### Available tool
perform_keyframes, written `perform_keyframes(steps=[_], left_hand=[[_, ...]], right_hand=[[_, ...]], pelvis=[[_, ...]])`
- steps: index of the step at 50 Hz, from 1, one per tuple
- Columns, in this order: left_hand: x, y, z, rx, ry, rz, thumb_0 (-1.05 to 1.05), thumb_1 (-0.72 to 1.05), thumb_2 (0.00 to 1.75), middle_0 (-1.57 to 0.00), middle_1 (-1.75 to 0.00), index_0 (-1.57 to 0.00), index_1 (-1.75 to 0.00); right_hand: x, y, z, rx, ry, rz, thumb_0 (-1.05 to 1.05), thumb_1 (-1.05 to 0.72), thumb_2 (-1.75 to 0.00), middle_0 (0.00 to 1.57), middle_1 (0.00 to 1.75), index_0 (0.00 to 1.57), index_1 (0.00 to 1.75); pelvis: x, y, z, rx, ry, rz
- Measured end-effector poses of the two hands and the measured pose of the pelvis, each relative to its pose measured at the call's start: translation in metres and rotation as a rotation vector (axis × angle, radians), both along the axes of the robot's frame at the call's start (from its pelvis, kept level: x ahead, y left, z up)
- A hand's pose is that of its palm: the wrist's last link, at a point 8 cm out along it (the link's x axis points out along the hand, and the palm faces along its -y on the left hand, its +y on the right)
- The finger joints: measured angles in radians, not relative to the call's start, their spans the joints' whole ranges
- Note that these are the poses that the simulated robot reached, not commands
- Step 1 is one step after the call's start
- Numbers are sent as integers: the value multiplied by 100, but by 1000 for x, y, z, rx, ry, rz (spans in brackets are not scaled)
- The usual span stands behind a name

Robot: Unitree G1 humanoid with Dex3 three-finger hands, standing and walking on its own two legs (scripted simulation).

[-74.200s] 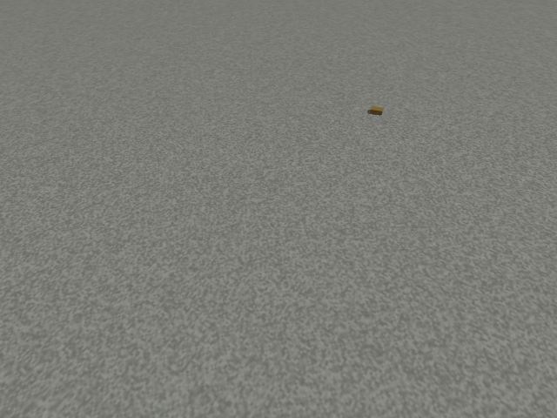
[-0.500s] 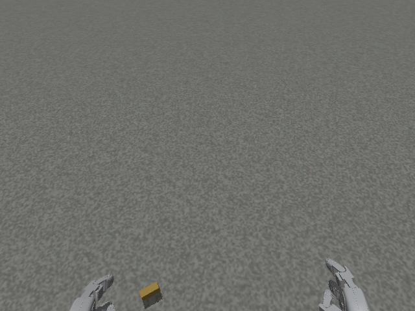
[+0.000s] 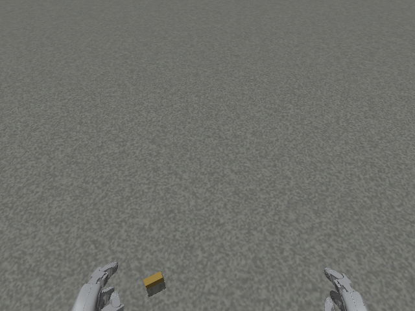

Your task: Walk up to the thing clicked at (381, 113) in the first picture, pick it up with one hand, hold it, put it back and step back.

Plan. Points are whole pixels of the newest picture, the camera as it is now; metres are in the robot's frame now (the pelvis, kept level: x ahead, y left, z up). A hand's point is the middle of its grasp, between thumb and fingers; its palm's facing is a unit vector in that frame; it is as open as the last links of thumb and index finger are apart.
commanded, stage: stand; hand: left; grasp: from above
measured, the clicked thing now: (154, 280) +0.40 +0.26 -0.70
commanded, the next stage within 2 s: none
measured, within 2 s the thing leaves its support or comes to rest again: neither
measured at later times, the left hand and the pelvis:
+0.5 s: hand out of the picture +0.05 +0.25 -0.11, palm faces +0.07 -0.95 -0.30, open 7.4 cm; pelvis -0.01 +0.02 +0.05, yaw +1 degrees
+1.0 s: hand out of the picture +0.00 +0.25 -0.10, palm faces +0.05 -0.94 -0.34, open 7.4 cm; pelvis -0.02 +0.00 +0.06, yaw +2 degrees
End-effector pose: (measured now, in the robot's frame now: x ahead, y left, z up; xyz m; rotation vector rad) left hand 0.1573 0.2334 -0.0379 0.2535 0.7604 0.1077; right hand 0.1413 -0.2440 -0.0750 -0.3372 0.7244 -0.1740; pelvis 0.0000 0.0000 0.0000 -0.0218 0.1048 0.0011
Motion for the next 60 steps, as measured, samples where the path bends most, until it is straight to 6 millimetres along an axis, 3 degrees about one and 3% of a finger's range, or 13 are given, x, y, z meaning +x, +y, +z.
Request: perform_keyframes(steps=[5,14,28,38,49,60], left_hand=[[-9,22,-17,48,69,29,1,90,90,-20,-30,-20,-30],[-63,53,-31,74,258,127,1,90,90,-20,-30,-20,-30],[-125,60,-39,17,427,195,1,90,90,-20,-30,-20,-30],[-155,65,-34,40,495,214,1,90,90,-20,-30,-20,-30],[-165,60,-29,62,535,222,1,90,90,-20,-30,-20,-30],[-134,47,-29,47,507,208,1,90,90,-20,-30,-20,-30]], right_hand=[[-15,-12,-8,10,215,44,1,-90,-90,20,30,21,30],[-44,-26,-2,24,337,-48,1,-90,-90,20,30,21,30],[-74,-7,6,46,440,-82,0,-90,-90,20,30,20,30],[-84,-12,6,60,462,-93,0,-90,-90,20,30,20,30],[-92,-31,3,59,504,-102,0,-90,-90,20,30,20,30],[-87,-44,4,46,534,-106,0,-90,-90,20,30,20,30]], pelvis=[[-2,0,14,26,-57,-1],[-2,7,32,23,-115,7],[-10,17,51,12,-183,25],[-20,15,56,15,-195,29],[-19,3,57,16,-184,34],[-7,-6,59,18,-170,35]])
